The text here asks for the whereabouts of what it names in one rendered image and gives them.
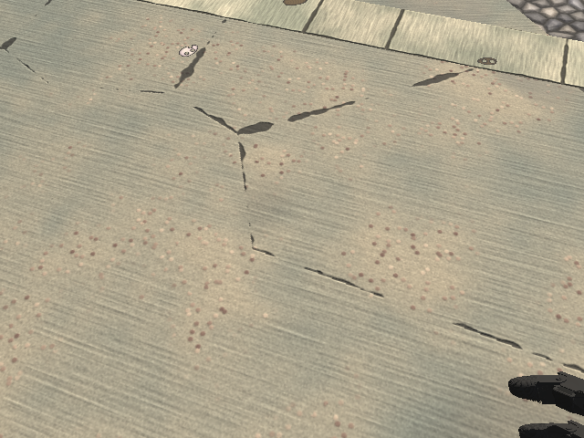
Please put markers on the right robot hand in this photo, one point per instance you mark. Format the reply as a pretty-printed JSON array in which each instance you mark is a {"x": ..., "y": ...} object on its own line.
[{"x": 564, "y": 390}]

